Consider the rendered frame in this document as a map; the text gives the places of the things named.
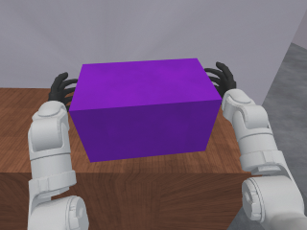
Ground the robot right hand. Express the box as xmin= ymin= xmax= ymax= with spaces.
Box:
xmin=204 ymin=61 xmax=237 ymax=104

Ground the robot right upper arm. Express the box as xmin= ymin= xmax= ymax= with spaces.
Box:
xmin=242 ymin=175 xmax=307 ymax=230

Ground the robot left upper arm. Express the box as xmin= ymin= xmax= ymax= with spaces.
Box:
xmin=29 ymin=195 xmax=89 ymax=230

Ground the left robot forearm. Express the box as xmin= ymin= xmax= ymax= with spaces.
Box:
xmin=27 ymin=101 xmax=77 ymax=230

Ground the right robot forearm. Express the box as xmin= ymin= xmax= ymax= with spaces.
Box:
xmin=221 ymin=88 xmax=305 ymax=213

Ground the carton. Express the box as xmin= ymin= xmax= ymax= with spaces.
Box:
xmin=68 ymin=57 xmax=223 ymax=163

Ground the robot left hand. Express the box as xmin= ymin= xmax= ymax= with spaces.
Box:
xmin=48 ymin=72 xmax=78 ymax=112

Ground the pedestal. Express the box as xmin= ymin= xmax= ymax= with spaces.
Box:
xmin=0 ymin=87 xmax=263 ymax=230

